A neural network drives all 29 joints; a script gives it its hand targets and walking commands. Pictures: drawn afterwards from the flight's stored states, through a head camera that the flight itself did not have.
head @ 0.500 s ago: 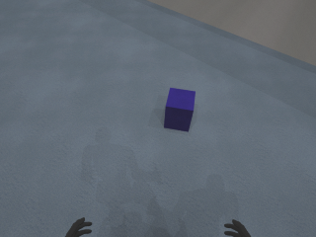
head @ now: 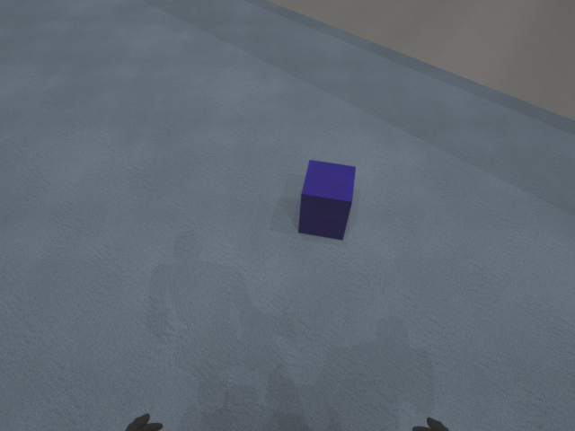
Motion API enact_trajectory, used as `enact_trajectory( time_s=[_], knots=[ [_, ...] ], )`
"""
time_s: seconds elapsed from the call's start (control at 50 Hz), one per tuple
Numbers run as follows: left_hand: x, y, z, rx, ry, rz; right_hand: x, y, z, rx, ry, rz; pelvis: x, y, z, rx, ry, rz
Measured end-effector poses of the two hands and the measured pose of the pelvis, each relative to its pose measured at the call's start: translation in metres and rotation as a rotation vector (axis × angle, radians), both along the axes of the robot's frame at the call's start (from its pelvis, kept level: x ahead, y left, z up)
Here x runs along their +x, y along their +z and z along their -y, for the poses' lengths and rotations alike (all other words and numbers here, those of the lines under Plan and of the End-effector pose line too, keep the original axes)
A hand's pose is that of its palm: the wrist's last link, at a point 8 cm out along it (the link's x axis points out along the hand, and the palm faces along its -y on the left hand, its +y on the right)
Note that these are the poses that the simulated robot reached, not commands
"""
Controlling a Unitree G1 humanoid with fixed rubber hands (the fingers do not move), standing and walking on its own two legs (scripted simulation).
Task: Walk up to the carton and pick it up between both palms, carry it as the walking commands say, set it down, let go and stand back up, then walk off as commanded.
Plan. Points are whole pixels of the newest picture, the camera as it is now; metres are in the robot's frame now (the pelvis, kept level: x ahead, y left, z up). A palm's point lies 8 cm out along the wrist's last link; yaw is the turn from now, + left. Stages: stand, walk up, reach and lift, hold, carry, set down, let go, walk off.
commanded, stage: stand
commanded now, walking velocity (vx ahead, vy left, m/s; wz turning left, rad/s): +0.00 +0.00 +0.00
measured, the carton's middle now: (326, 200) +1.10 -0.18 -0.64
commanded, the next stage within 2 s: walk up in 0.40 s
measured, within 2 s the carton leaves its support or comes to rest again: neither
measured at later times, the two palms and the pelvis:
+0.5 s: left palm out of the picture +0.04 +0.23 -0.12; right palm out of the picture +0.04 -0.23 -0.12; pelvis +0.00 +0.00 +0.01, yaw +0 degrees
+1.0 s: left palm out of the picture +0.08 +0.21 -0.10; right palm out of the picture +0.12 -0.31 -0.12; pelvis +0.09 -0.05 +0.01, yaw -9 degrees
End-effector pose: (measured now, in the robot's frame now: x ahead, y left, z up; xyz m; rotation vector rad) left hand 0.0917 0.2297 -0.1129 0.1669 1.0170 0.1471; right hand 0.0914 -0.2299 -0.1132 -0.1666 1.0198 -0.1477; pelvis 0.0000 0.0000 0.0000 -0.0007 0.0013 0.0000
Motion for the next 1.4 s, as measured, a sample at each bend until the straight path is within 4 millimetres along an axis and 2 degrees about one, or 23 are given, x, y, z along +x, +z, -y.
enact_trajectory(
  time_s=[0.3,0.58,0.64,0.7,0.76,0.82,0.86,0.9,0.96,1.04,1.12,1.18,1.24,1.28,1.32,1.4],
  knots=[
    [-0.024,-0.006,-0.003,0.003,0.03,-0.086,-0.024,-0.006,0.003,-0.002,-0.031,-0.087,0.0,0.004,0.0,0.0,0.0,0.008],
    [-0.058,-0.013,-0.003,-0.002,0.065,-0.209,-0.059,-0.013,0.002,0.003,-0.067,-0.211,0.0,0.008,0.0,0.0,-0.001,0.02],
    [-0.064,-0.013,-0.001,-0.005,0.017,-0.232,-0.065,-0.012,0.006,-0.006,-0.058,-0.2,0.005,0.008,0.001,0.009,-0.027,0.018],
    [-0.056,-0.009,0.001,0.011,-0.052,-0.244,-0.078,-0.01,0.022,-0.023,-0.1,-0.2,0.011,0.008,0.007,0.014,-0.071,0.011],
    [-0.032,-0.002,0.005,0.031,-0.109,-0.216,-0.092,-0.009,0.043,-0.039,-0.138,-0.227,0.02,0.009,0.018,0.013,-0.107,0.008],
    [-0.009,-0.002,0.012,0.06,-0.132,-0.172,-0.094,-0.016,0.067,-0.044,-0.152,-0.259,0.034,0.001,0.034,0.015,-0.134,0.013],
    [-0.006,-0.006,0.015,0.086,-0.116,-0.168,-0.083,-0.023,0.079,-0.041,-0.132,-0.269,0.042,-0.007,0.043,0.011,-0.146,0.014],
    [-0.012,-0.005,0.017,0.103,-0.089,-0.202,-0.057,-0.024,0.084,-0.033,-0.102,-0.235,0.052,-0.007,0.047,0.006,-0.152,0.017],
    [-0.016,0.005,0.021,0.11,-0.072,-0.247,-0.006,-0.016,0.084,-0.019,-0.055,-0.145,0.071,0.001,0.05,0.004,-0.159,0.018],
    [-0.01,0.015,0.027,0.093,-0.056,-0.282,0.063,-0.003,0.078,0.006,-0.02,-0.041,0.102,0.009,0.049,0.004,-0.169,0.016],
    [0.003,0.016,0.028,0.071,-0.041,-0.328,0.133,0.006,0.063,0.023,0.008,0.047,0.135,0.01,0.044,0.001,-0.175,0.023],
    [0.022,0.01,0.022,0.059,-0.036,-0.361,0.189,0.013,0.049,0.027,0.028,0.117,0.165,0.006,0.038,-0.004,-0.176,0.03],
    [0.054,-0.005,0.01,0.055,-0.057,-0.384,0.236,0.014,0.04,0.004,0.025,0.179,0.2,-0.005,0.029,-0.003,-0.188,0.036],
    [0.085,-0.019,0.0,0.054,-0.091,-0.384,0.251,0.007,0.042,-0.032,-0.004,0.2,0.22,-0.018,0.022,-0.006,-0.203,0.033],
    [0.128,-0.024,-0.004,0.061,-0.136,-0.343,0.245,0.002,0.045,-0.046,-0.057,0.156,0.234,-0.02,0.02,0.002,-0.214,0.042],
    [0.232,-0.013,0.0,0.072,-0.25,-0.187,0.204,0.001,0.054,-0.063,-0.167,0.003,0.261,-0.008,0.02,0.005,-0.243,0.049]
  ],
)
